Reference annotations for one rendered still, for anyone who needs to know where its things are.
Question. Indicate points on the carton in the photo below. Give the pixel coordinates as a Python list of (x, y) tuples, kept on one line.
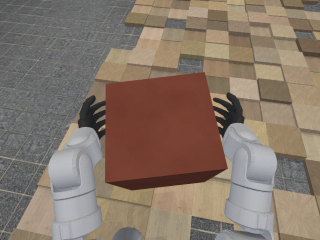
[(161, 132)]

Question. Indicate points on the left robot hand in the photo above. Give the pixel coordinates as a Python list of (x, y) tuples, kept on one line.
[(87, 119)]

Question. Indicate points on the right robot forearm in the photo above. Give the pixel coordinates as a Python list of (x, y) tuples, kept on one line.
[(252, 180)]

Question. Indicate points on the left robot forearm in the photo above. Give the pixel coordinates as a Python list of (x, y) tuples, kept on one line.
[(72, 182)]

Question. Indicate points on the right robot upper arm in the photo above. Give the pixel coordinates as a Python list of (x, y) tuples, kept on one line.
[(228, 234)]

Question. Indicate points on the right robot hand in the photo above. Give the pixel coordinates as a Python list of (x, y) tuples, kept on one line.
[(234, 114)]

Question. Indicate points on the left robot thigh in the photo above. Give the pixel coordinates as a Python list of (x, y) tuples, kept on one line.
[(127, 233)]

